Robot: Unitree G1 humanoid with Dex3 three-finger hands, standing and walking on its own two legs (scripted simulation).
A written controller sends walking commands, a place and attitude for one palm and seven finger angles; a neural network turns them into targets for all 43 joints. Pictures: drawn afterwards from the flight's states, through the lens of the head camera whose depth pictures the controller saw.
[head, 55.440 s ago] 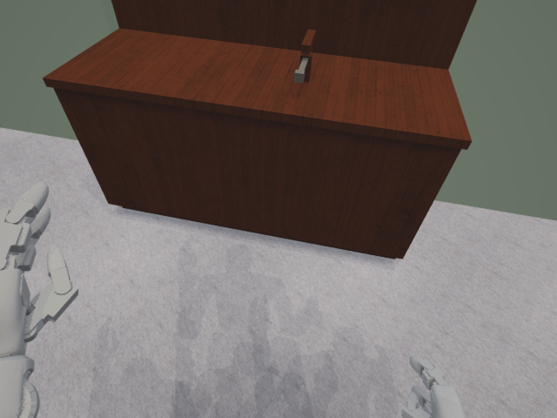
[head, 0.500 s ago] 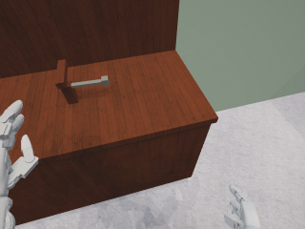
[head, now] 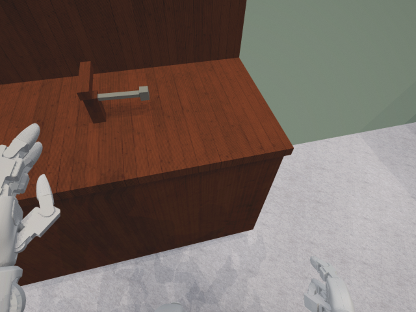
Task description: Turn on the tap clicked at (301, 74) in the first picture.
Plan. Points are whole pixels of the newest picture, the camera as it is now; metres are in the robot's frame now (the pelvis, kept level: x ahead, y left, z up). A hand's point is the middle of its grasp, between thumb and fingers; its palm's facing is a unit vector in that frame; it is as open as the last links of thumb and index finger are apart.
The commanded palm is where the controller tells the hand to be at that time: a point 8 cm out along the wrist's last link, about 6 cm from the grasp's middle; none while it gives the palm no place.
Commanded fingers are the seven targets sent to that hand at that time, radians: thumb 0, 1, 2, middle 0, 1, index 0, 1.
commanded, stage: step back with the hand held close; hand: left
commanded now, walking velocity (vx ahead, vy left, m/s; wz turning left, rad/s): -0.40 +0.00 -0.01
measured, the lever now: (144, 93) +0.65 +0.23 +0.02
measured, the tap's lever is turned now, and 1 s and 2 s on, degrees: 86 86 86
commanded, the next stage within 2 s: stop stepping back and stand still in 0.36 s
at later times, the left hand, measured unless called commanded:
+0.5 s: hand out of the picture +0.10 +0.18 +0.17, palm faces +0.30 -0.85 -0.43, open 7.4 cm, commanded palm +0.04 +0.24 +0.19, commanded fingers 0.00 0.90 0.90 -0.20 -0.30 -0.20 -0.30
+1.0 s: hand out of the picture -0.03 +0.21 +0.16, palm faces +0.46 -0.82 -0.35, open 7.4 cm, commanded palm -0.09 +0.25 +0.19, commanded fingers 0.00 0.90 0.90 -0.20 -0.30 -0.20 -0.30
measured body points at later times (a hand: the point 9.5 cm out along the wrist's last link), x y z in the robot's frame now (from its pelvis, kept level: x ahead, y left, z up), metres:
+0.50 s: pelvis -0.13 -0.04 +0.01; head -0.08 -0.04 +0.46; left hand +0.08 +0.23 +0.19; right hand +0.05 -0.26 -0.09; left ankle -0.09 +0.10 -0.68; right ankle -0.09 -0.14 -0.73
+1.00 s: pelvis -0.23 -0.04 +0.00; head -0.24 -0.06 +0.45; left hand -0.06 +0.25 +0.18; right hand -0.07 -0.27 -0.10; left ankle -0.24 +0.08 -0.68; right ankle -0.14 -0.11 -0.73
